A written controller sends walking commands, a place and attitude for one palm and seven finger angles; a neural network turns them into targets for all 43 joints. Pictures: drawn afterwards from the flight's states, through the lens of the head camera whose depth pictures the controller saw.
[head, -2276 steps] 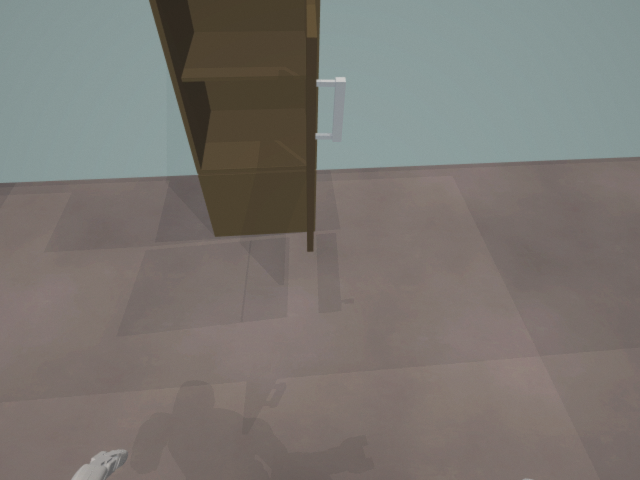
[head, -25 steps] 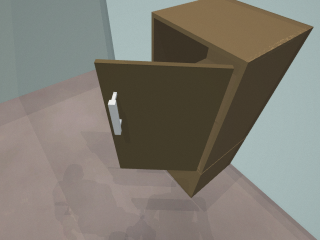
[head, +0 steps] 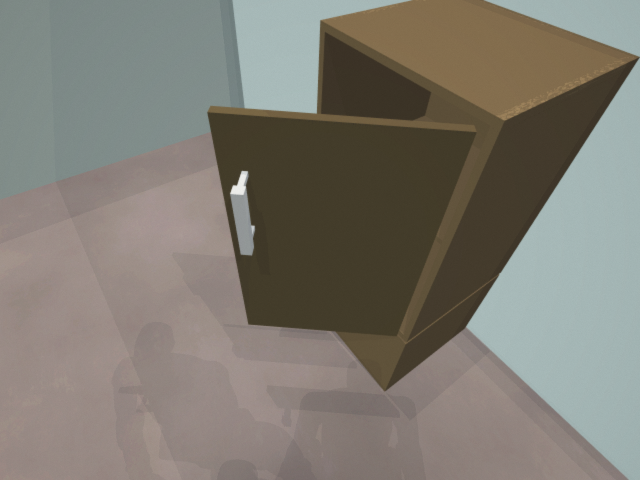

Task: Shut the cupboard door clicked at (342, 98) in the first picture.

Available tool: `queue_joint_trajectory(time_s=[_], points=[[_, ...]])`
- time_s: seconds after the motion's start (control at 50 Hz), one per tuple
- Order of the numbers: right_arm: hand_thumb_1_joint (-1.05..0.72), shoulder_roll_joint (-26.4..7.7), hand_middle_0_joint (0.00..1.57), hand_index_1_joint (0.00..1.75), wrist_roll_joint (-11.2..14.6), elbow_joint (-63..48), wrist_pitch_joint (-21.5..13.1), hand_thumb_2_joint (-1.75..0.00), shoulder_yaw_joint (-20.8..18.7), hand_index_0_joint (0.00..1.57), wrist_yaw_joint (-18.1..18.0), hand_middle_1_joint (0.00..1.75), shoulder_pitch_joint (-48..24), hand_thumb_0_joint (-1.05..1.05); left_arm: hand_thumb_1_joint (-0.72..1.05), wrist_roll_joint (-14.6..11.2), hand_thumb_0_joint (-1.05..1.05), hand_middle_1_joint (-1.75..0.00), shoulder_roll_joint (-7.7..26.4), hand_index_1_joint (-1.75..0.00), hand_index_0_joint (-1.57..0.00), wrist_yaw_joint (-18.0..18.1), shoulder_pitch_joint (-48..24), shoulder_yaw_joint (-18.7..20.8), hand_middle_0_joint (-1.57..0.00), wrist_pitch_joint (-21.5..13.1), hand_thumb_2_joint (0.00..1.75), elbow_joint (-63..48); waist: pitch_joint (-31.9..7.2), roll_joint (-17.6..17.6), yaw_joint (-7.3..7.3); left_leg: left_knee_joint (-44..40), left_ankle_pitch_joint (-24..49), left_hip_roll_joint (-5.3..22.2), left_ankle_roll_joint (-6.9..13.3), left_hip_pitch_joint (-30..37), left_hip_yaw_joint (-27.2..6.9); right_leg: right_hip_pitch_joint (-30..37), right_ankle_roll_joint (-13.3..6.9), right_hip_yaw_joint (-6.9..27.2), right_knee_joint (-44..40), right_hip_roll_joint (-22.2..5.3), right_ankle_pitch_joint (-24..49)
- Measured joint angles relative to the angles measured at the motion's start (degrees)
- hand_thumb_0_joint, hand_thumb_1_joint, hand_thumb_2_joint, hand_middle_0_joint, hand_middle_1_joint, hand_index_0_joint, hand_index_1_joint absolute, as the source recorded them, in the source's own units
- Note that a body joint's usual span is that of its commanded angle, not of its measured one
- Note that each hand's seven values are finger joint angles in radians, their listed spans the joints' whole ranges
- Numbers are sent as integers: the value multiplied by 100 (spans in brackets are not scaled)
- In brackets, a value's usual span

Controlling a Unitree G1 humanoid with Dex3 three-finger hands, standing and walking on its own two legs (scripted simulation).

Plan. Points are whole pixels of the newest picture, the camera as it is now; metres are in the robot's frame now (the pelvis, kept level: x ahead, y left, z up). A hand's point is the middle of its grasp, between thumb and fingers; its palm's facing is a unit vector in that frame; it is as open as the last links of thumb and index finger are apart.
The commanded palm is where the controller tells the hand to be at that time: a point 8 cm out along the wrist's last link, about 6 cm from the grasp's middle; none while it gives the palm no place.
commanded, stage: look again from close up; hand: left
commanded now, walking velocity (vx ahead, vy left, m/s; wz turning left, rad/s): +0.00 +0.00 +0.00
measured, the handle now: (245, 214) +0.51 +0.16 +0.02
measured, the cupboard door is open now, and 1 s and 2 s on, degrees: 50 50 50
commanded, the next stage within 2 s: shuffle to correct the standing spot in 0.62 s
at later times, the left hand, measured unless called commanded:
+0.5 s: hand out of the picture +0.04 +0.17 -0.18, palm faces +0.03 -0.98 -0.22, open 7.4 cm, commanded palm none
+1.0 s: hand out of the picture -0.03 +0.17 -0.19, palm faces -0.01 -0.99 -0.14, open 7.4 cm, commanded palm none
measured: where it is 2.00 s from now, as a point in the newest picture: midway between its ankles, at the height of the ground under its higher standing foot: outside the picture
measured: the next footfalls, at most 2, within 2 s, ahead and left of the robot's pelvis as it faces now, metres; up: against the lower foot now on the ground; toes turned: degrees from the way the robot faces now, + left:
right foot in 1.18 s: +0.03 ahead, -0.15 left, +0.00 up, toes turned -8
left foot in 1.46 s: +0.09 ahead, +0.06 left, +0.00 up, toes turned +5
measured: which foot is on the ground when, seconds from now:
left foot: down 0.00-1.00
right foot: down 0.00-0.94, up 0.96-1.00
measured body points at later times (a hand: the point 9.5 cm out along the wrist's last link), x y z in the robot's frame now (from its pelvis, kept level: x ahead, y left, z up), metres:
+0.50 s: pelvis +0.00 -0.01 -0.01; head +0.00 +0.00 +0.44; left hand +0.04 +0.22 -0.16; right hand +0.05 -0.24 -0.15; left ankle +0.07 +0.05 -0.74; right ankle -0.02 -0.13 -0.74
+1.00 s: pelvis +0.00 +0.01 -0.01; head +0.01 +0.03 +0.44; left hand -0.02 +0.22 -0.17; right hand +0.02 -0.23 -0.15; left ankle +0.07 +0.05 -0.74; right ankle -0.03 -0.13 -0.73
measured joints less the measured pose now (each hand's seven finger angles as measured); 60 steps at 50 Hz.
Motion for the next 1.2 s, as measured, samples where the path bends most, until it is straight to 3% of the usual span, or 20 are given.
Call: queue_joint_trajectory(time_s=[0.08, 0.16, 0.3, 0.36, 0.58, 0.84, 0.98, 1.1, 1.2], points=[[-92, -26, 20, 29, 2, -11, -11, -89, -5, 20, -3, 30, -16, 1, 90, 2, 0, -30, -21, -30, -20, 1, 5, -1, -20, -30, 90, -7, -7, 17, 2, -8, 21, 14, -16, -21, -6, -28, -9, -4, 6, 14, 10], [-92, -138, 20, 30, -37, -407, -59, -89, -48, 20, 42, 30, 2, 2, 90, 66, 0, -30, 79, -30, -20, -17, -94, -90, -20, -61, 90, -309, 125, 95, -91, 388, -71, 29, 6, -312, -114, -235, -78, -133, 332, 20, -135], [-91, -337, 20, 29, -47, -738, 6, -89, -104, 20, 46, 30, -112, 1, 90, 30, 0, -30, 246, -30, -20, 49, -144, -20, -20, -62, 90, -603, -121, 284, -123, 1150, -512, 187, -109, -590, -167, -288, -115, -179, 625, 149, -334], [-91, -327, 20, 29, -41, -807, -35, -89, -75, 20, 58, 30, -135, 1, 90, 17, 0, -30, 344, -30, -20, 63, -242, 1, -20, -31, 90, -688, -171, 229, -147, 1334, -651, 230, -45, -557, -127, -244, -113, -135, 750, 182, -437], [-91, -347, 20, 29, -16, -759, -123, -89, 47, 20, 89, 30, -281, 1, 90, -6, 0, -30, 495, -30, -20, 31, -726, -19, -20, -116, 90, -1103, 7, 87, -75, 911, -457, 207, -2, -355, -51, -108, -71, -48, 400, 172, -237], [-91, -267, 20, 29, -2, -412, -69, -89, 72, 20, 94, 30, -336, 1, 90, -3, 0, -30, 443, -30, -20, 5, -491, -89, -20, -5, 90, -767, 35, -51, -78, 664, -383, 144, 56, -155, -4, 87, 7, 3, 133, 120, -116], [-91, -219, 20, 30, -21, -352, -25, -89, -31, 20, 49, 30, -243, 1, 90, 69, 0, -30, 346, -30, -20, -102, -197, -26, -20, 152, 90, -636, 12, -111, -14, 595, -373, 93, 144, -189, 148, -260, -208, 50, 711, 10, -685], [-90, -263, 21, 30, -65, -361, -48, -89, -129, 20, 6, 30, -182, 1, 90, 59, 0, -30, 276, -30, -20, -180, -91, 75, -20, 249, 90, -579, 93, -17, -51, 517, -310, 208, 107, -198, 247, -685, -269, 41, 1343, -18, -979], [-90, -311, 21, 30, -69, -278, 34, -89, -208, 20, -7, 30, -87, 1, 90, 55, 0, -30, 244, -30, -20, -194, -25, 153, -20, 198, 90, -620, 58, 89, -28, 814, -508, 384, -59, -306, 235, -336, -236, -117, 344, 7, -275]])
